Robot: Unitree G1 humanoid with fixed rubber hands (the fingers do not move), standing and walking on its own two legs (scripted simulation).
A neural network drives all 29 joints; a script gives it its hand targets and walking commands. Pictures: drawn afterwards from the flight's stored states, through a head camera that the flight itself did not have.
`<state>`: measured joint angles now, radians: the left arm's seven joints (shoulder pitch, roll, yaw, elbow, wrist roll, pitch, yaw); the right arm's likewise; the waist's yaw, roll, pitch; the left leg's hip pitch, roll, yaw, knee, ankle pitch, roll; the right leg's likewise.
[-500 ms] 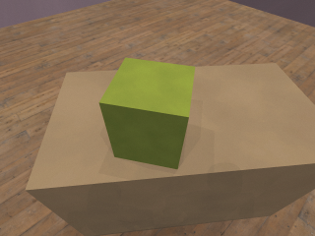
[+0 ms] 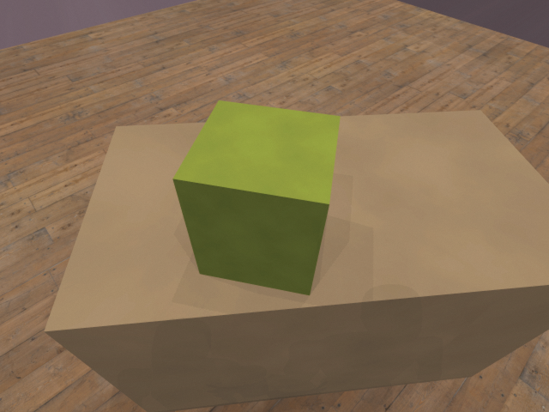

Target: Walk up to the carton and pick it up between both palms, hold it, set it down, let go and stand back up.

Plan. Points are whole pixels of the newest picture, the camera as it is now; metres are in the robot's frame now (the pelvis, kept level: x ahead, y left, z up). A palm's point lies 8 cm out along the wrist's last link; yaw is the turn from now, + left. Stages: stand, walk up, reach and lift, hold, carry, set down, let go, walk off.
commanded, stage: stand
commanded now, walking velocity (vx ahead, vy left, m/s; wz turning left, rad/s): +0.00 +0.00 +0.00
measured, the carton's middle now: (265, 200) +0.45 +0.04 +0.03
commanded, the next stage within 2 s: none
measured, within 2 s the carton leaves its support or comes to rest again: neither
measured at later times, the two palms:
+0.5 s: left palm out of the picture +0.01 +0.32 -0.12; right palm out of the picture +0.07 -0.30 -0.11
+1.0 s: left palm out of the picture +0.01 +0.32 -0.12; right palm out of the picture +0.07 -0.30 -0.11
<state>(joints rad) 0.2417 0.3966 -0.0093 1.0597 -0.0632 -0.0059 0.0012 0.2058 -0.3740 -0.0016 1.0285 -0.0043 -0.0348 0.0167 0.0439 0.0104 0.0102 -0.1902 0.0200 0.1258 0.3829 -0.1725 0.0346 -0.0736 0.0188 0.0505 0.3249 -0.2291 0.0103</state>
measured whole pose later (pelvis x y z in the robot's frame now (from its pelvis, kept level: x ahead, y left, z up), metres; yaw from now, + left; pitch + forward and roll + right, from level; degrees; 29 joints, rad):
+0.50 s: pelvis +0.00 +0.00 +0.00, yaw +0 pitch -1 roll -1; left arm 0.24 0.40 -0.01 1.06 -0.06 -0.01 0.00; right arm 0.21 -0.37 0.00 1.03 0.00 -0.03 0.02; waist 0.04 0.01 0.02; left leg -0.19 0.02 0.13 0.38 -0.17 0.03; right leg -0.07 0.02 0.05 0.32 -0.23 0.01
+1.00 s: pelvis +0.00 +0.00 +0.00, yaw +0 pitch -1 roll -1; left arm 0.24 0.40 -0.01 1.07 -0.06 -0.01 0.00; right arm 0.21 -0.37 0.00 1.04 0.00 -0.03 0.02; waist 0.04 0.01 0.02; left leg -0.19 0.02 0.13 0.38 -0.17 0.03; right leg -0.07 0.02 0.05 0.32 -0.23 0.01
